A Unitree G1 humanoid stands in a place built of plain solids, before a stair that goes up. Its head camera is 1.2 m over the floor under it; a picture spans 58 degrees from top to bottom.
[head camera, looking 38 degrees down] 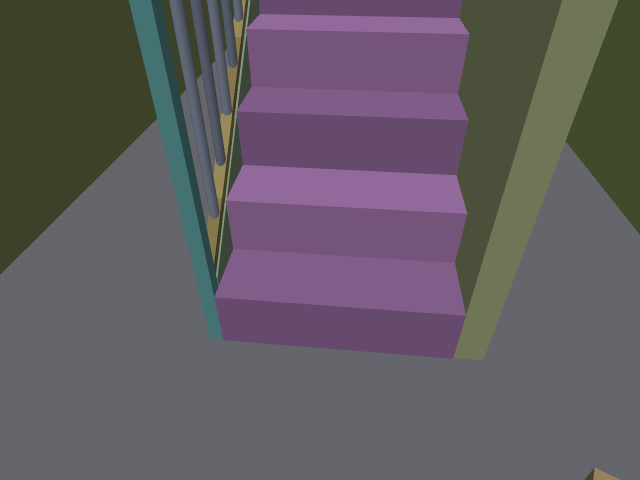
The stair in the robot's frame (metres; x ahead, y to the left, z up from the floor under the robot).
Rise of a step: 0.21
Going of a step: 0.24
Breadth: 0.78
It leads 6 degrees to the right of straight ahead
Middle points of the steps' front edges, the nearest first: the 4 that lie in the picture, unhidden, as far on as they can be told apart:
0.93 -0.05 0.21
1.17 -0.05 0.42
1.41 -0.10 0.63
1.65 -0.12 0.84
